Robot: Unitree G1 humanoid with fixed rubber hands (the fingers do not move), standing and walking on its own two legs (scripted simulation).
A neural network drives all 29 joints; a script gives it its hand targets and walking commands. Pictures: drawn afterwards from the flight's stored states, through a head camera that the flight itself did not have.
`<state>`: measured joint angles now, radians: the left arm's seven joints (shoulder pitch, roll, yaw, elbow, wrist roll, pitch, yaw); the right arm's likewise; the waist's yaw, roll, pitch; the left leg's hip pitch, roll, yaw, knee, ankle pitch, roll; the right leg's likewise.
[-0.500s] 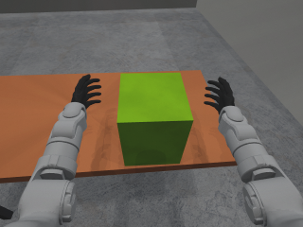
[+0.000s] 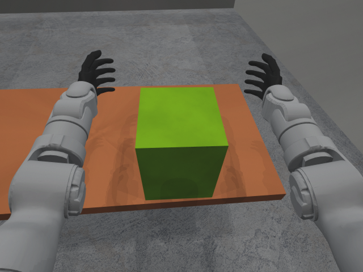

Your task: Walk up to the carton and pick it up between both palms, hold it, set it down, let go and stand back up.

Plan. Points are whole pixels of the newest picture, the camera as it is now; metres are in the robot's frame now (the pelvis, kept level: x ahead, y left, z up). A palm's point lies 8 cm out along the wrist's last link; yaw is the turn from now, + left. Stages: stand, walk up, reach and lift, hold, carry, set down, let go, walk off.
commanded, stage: reach and lift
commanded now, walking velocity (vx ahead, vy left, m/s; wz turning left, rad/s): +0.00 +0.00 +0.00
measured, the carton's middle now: (178, 145) +0.47 +0.00 -0.02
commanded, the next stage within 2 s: none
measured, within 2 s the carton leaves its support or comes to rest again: neither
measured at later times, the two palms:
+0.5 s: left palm (100, 106) +0.47 +0.19 +0.13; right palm (263, 112) +0.44 -0.19 +0.13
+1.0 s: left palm (108, 128) +0.47 +0.18 +0.05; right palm (241, 131) +0.44 -0.16 +0.06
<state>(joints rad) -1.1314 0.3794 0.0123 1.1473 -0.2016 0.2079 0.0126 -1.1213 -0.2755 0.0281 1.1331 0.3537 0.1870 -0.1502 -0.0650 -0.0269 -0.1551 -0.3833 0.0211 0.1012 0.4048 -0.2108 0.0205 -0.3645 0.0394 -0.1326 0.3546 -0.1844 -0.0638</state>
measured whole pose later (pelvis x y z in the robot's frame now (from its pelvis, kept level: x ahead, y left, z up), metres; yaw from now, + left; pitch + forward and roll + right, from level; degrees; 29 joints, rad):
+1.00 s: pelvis -0.01 +0.01 -0.02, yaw +1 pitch +25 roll -1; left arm -1.15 0.28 0.00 1.53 -0.14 -0.29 0.04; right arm -1.06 -0.13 -0.22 1.36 0.08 -0.21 -0.10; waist -0.10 -0.03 -0.26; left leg -0.76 0.01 0.08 0.53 -0.22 0.03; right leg -0.73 0.02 -0.15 0.47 -0.19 -0.06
